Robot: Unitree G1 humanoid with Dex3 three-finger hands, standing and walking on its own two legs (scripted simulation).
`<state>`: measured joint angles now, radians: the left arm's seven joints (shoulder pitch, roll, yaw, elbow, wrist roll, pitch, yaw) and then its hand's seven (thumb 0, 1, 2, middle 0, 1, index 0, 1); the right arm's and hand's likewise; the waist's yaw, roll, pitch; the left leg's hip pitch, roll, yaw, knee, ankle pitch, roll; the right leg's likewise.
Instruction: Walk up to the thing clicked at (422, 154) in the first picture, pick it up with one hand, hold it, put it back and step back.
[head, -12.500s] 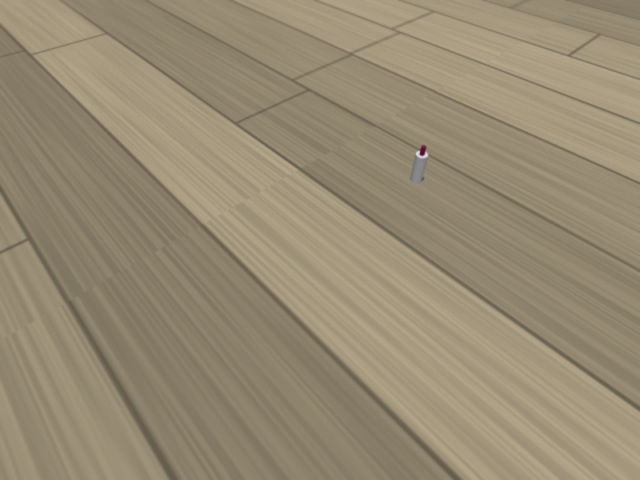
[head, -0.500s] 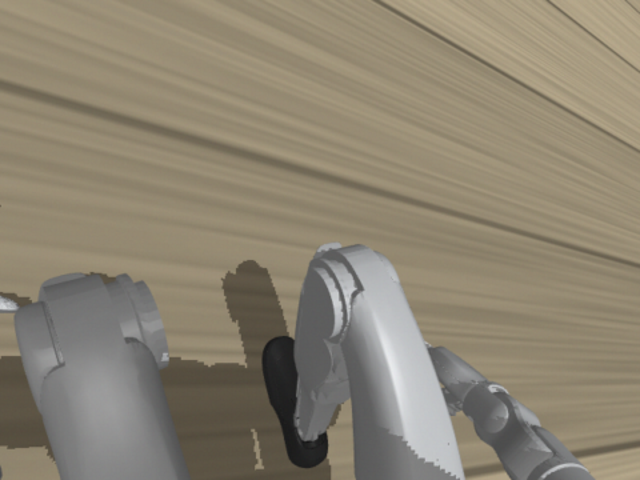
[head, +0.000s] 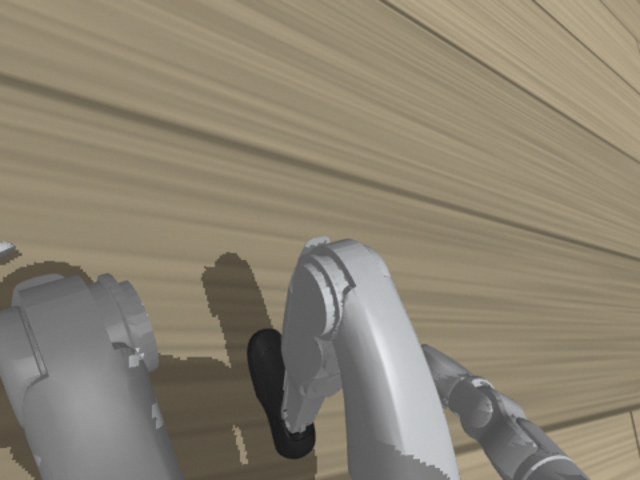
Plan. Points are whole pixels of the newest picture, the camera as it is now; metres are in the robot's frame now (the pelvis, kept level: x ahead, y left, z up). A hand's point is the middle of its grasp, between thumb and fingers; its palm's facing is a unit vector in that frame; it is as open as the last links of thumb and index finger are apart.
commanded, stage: close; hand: left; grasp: from the side
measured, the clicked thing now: out of the picture +0.43 +0.32 -0.18
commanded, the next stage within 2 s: settle in 0.50 s
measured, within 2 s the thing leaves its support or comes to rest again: leaves its support in 0.88 s
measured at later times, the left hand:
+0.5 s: hand out of the picture +0.41 +0.31 -0.17, palm faces +0.41 -0.91 -0.02, open 8.1 cm
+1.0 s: hand out of the picture +0.42 +0.32 -0.15, palm faces +0.40 -0.91 +0.00, open 8.1 cm
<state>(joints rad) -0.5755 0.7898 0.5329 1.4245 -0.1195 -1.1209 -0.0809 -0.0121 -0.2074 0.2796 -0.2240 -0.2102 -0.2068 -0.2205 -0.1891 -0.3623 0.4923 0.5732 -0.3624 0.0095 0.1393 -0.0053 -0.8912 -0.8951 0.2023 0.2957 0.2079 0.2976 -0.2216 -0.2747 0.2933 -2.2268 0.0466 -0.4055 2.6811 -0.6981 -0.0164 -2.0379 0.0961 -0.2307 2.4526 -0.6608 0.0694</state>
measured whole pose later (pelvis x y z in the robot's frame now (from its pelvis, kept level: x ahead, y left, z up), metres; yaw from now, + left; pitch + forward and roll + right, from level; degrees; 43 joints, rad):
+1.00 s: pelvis +0.00 +0.00 +0.01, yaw +0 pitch +13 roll -17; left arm -0.59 0.79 0.54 1.24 -0.09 -1.00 -0.05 -0.04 -0.17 1.07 -0.76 -1.14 -0.81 -1.18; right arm -0.15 -0.35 0.46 0.56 -0.34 0.06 0.13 -0.01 -0.89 -0.90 0.20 0.30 0.21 0.30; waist -0.22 -0.26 0.28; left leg -2.23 0.05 -0.40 2.65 -0.70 -0.02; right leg -2.04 0.09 -0.23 2.42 -0.66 0.07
